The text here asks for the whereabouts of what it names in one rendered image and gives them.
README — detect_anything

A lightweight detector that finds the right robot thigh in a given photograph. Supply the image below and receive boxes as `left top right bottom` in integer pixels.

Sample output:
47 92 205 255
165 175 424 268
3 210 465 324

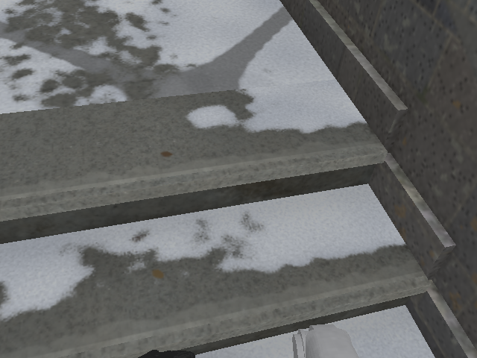
292 324 359 358

